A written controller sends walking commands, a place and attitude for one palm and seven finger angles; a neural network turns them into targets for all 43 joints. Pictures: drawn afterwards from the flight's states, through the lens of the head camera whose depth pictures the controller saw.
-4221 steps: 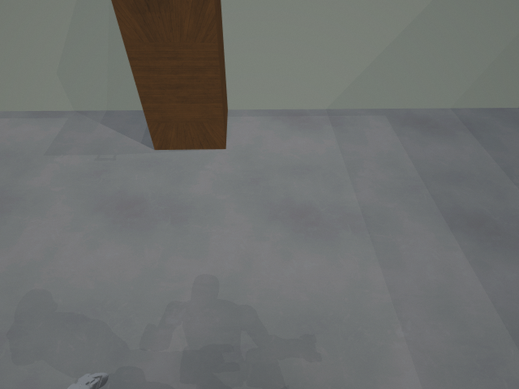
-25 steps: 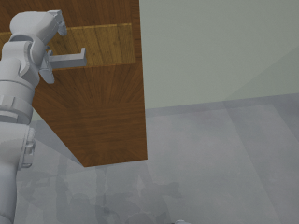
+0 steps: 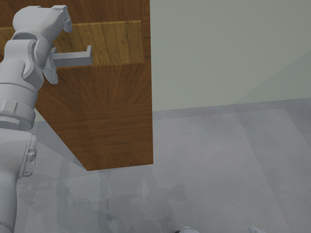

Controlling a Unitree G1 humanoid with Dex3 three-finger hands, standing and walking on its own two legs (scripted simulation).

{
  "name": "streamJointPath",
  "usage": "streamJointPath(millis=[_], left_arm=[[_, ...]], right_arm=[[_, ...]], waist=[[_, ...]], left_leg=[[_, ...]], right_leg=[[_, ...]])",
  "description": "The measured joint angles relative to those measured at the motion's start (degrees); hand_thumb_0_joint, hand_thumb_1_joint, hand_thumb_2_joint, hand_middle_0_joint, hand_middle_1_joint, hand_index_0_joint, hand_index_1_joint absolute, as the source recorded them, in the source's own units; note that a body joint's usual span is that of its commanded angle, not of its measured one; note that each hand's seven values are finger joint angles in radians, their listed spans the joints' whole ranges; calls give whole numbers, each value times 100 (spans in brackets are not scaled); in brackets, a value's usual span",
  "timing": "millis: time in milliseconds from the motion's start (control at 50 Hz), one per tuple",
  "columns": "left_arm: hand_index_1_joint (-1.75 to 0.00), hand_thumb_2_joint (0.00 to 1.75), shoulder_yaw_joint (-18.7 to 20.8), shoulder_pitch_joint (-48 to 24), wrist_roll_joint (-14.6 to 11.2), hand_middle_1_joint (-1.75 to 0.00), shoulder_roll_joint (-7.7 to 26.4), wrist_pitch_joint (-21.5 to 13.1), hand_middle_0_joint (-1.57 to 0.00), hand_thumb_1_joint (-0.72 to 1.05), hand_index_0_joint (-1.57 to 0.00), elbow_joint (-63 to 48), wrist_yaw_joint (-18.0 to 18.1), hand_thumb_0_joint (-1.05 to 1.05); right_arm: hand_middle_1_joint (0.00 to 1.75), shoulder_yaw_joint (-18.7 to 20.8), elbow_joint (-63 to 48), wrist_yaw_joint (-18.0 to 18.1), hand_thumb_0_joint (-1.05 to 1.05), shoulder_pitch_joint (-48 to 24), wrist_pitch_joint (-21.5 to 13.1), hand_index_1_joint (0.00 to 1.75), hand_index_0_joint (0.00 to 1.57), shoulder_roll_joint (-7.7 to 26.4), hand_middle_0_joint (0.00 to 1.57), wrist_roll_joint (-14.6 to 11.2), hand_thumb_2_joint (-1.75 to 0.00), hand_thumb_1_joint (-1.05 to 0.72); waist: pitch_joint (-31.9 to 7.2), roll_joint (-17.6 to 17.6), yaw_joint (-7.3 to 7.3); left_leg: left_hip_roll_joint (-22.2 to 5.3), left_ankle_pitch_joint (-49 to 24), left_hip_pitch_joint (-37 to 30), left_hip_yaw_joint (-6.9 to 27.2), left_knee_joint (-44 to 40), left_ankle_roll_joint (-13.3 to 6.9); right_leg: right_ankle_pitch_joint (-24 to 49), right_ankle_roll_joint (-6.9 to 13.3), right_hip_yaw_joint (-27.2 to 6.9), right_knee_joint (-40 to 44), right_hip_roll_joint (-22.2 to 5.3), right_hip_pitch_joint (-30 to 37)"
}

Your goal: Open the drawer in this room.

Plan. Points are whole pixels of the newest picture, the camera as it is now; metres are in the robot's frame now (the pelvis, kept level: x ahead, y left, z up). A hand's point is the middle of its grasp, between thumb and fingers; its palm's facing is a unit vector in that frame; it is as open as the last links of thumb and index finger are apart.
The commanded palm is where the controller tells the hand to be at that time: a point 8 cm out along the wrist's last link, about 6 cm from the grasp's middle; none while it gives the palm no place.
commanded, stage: lower the fingers behind the handle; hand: left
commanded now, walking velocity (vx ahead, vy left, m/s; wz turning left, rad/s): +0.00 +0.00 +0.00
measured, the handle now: (70, 54) +0.55 +0.22 +0.16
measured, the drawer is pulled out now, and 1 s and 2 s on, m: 0.00 0.00 0.00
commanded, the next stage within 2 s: lift the fingers back up to retry in 0.28 s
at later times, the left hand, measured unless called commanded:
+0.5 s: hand (51, 45) +0.50 +0.24 +0.21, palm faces +0.08 +0.03 -1.00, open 13.6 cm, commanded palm +0.50 +0.26 +0.20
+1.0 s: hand (50, 43) +0.50 +0.23 +0.22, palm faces +0.01 +0.03 -1.00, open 13.5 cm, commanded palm +0.50 +0.26 +0.26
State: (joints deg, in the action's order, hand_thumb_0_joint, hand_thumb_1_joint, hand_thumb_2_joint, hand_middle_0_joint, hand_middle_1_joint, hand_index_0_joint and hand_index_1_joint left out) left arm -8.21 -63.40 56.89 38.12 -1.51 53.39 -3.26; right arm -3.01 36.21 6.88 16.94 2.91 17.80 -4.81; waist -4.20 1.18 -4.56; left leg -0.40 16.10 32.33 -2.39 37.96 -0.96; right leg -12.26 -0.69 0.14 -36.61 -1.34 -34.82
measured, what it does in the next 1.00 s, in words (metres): stands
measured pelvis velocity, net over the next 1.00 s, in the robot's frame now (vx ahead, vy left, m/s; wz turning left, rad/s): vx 0.01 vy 0.00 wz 0.00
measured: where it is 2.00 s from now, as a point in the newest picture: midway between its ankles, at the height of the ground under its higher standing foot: outside the picture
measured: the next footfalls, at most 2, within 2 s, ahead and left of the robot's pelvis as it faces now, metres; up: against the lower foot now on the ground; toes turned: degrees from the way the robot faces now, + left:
none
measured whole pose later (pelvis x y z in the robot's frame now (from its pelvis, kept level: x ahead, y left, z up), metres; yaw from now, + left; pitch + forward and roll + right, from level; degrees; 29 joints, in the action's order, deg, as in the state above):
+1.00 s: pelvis +0.01 +0.00 +0.01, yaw +0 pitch +9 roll +0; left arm -4.7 -62.4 57.4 38.1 -3.5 55.9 -6.3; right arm -2.1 38.3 5.5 19.6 2.0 16.7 -4.2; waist -3.8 3.2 -4.7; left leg -0.8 16.1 28.8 -1.8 35.9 -0.5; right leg -12.3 -0.4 0.6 -34.4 -0.9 -31.1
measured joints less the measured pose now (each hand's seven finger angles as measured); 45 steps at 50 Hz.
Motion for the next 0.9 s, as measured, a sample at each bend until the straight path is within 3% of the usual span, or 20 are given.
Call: streamJointPath(millis=[660, 900], left_arm=[[-132, 30, 12, -9, 4, -131, -152, 74, -36, -49, -33, 149, -22, 0], [-129, 30, 234, -5, 33, -125, -62, -69, -38, -49, -35, 297, -203, 0]], right_arm=[[30, 27, -31, -89, 1, 98, 61, 30, 21, -76, 20, 15, -90, -90], [30, 62, 179, -145, 1, 250, -49, 30, 21, -118, 20, 42, -90, -91]], waist=[[-32, 78, 30], [27, 177, -2]], left_leg=[[2, 60, -127, 26, 0, 4], [-15, 19, -245, 50, -110, 29]], right_leg=[[-47, -11, 19, 36, 1, 152], [-29, 17, 41, 113, 22, 259]])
